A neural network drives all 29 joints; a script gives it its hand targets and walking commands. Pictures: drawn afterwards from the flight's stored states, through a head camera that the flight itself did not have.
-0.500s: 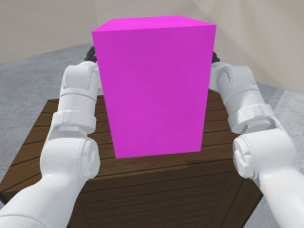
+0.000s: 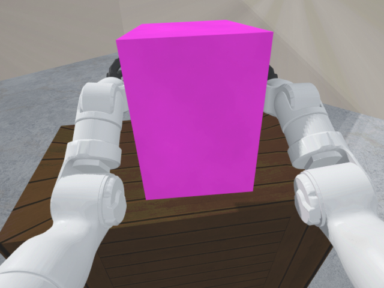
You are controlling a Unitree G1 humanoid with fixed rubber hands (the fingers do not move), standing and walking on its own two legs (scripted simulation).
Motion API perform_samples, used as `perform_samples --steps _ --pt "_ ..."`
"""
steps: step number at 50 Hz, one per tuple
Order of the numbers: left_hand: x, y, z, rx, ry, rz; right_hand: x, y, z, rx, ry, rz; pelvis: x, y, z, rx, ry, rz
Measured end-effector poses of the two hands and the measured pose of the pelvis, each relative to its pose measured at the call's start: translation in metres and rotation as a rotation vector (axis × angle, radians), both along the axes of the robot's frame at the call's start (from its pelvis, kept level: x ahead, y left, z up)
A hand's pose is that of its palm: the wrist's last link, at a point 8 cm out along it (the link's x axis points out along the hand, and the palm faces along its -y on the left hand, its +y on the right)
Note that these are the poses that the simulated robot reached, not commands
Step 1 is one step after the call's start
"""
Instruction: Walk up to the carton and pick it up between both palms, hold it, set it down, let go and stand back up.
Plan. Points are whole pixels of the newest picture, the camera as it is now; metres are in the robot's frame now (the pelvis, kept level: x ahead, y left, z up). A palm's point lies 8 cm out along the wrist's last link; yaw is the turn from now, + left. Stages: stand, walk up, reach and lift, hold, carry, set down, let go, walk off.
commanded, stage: hold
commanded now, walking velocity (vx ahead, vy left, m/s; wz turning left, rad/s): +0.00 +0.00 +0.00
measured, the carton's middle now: (191, 98) +0.43 -0.01 +0.26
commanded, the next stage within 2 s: set down in 0.04 s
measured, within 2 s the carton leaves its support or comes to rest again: neither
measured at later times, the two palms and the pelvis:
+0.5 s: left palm (121, 92) +0.42 +0.13 +0.28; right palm (265, 92) +0.39 -0.17 +0.28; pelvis +0.01 +0.00 +0.00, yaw +0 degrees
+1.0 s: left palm (119, 106) +0.43 +0.14 +0.24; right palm (255, 109) +0.40 -0.15 +0.24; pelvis +0.02 +0.01 +0.00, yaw +0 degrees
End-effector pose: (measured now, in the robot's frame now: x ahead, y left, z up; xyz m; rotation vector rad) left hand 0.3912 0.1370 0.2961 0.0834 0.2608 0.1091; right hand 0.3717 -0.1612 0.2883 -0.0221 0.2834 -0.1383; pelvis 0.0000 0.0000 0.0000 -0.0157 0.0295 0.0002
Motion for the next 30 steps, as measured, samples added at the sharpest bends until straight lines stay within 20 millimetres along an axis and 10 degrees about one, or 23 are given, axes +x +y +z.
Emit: perform_samples --steps 30 --pt "0.036 -0.001 -0.026 -0.044 -0.033 -0.012 0.031 -0.001 -0.023 0.006 -0.031 -0.022 0.019 0.001 0.001 -0.001 0.026 0.000"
